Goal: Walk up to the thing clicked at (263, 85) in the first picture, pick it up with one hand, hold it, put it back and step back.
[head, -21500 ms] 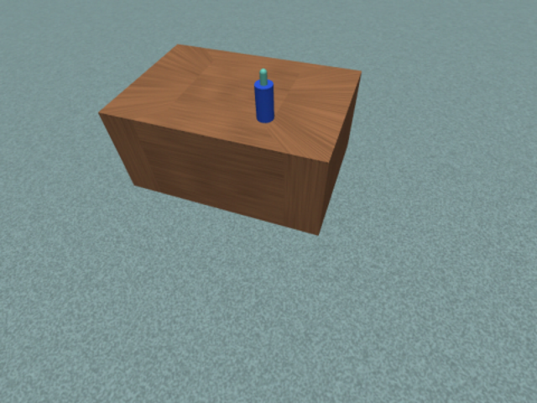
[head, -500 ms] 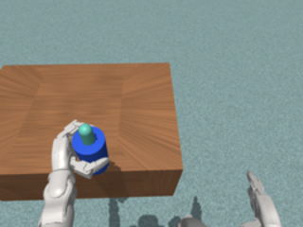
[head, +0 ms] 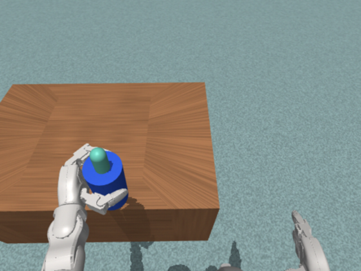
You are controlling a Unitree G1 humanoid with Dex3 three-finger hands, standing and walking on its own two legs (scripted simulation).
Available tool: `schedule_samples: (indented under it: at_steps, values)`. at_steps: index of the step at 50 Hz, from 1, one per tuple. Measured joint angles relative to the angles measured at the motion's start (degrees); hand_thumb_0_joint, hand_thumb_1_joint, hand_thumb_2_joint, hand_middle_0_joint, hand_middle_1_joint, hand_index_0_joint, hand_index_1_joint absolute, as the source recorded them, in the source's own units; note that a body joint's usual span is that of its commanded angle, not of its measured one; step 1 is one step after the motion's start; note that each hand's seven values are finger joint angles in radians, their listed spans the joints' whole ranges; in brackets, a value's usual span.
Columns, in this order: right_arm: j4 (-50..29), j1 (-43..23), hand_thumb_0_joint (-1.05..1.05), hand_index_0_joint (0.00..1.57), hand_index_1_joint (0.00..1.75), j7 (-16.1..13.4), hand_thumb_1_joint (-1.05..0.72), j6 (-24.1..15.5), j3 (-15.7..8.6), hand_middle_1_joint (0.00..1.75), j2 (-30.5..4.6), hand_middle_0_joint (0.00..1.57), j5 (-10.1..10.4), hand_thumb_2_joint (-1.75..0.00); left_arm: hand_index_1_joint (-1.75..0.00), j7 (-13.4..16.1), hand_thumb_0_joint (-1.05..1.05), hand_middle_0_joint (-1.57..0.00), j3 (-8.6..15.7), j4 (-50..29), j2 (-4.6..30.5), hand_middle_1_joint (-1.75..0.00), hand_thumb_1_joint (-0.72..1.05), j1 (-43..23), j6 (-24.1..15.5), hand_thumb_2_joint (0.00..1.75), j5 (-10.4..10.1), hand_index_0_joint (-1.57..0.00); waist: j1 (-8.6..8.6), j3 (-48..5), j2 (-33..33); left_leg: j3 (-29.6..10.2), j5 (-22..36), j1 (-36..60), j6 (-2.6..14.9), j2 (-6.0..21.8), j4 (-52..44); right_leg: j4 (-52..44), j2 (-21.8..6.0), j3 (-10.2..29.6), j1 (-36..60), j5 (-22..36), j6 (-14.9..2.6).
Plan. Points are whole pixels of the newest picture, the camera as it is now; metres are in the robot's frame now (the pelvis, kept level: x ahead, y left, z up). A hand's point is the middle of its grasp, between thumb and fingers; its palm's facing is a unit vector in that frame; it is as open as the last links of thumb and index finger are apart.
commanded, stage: hold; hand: left
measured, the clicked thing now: (106, 177) +0.31 +0.16 +0.06
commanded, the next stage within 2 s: crouch in 1.68 s
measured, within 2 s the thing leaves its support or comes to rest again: neither
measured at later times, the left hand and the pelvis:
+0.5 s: hand (103, 174) +0.32 +0.17 +0.06, palm faces +0.10 -0.99 -0.02, open 10.4 cm; pelvis -0.01 +0.00 +0.01, yaw +0 degrees
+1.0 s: hand (101, 175) +0.32 +0.18 +0.05, palm faces +0.11 -0.99 -0.03, open 10.4 cm; pelvis -0.01 +0.00 +0.01, yaw +0 degrees
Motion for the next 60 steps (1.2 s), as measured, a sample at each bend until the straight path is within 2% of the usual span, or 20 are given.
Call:
schedule_samples:
  at_steps: [17,29,43,60]
  values:
    - [2.0,-1.1,-0.01,0.06,0.05,-0.4,0.52,-2.0,0.0,0.05,-0.1,0.05,-0.2,-0.05,-1.14,-0.5,-0.01,-0.7,-0.5,0.5,0.4,-1.1,-0.56,-1.0,0.7,1.06,0.1,-0.79,-0.23,0.8,0.1,-0.2,1.0,1.5,0.0,0.0,-1.3,-1.6,0.0,-0.2,1.8,1.0,-0.01]
    - [3.6,-1.6,-0.01,0.05,0.05,-0.2,0.53,-2.1,0.1,0.05,-0.1,0.05,-0.1,-0.05,-1.15,-0.9,-0.01,-0.69,0.8,4.1,0.5,-1.11,-0.55,-3.1,0.2,1.06,-0.2,-0.79,-0.38,1.2,-0.2,-0.1,1.6,2.2,-0.09,0.1,-2.3,-2.4,0.1,-0.1,2.4,1.7,-0.15]
    - [3.3,-1.9,-0.01,0.06,0.05,-0.3,0.53,-2.8,-0.4,0.05,-0.1,0.05,-0.4,-0.05,-1.15,-0.7,-0.01,-0.69,0.5,2.7,0.1,-1.11,-0.55,-1.2,-1.0,1.06,0.1,-0.78,-0.51,1.4,0.0,-0.3,1.4,2.0,-0.04,0.1,-2.0,-2.4,0.1,-0.3,2.4,1.5,-0.08]
    - [5.0,-2.2,-0.01,0.06,0.05,0.1,0.53,-2.7,-0.5,0.05,-0.4,0.05,-0.3,-0.05,-1.15,-0.4,-0.01,-0.68,-0.2,5.0,0.4,-1.12,-0.55,-4.5,0.2,1.06,0.2,-0.78,-0.45,1.1,0.1,0.0,1.7,2.8,0.29,-0.2,-2.8,-3.4,0.0,0.1,3.1,2.0,0.29]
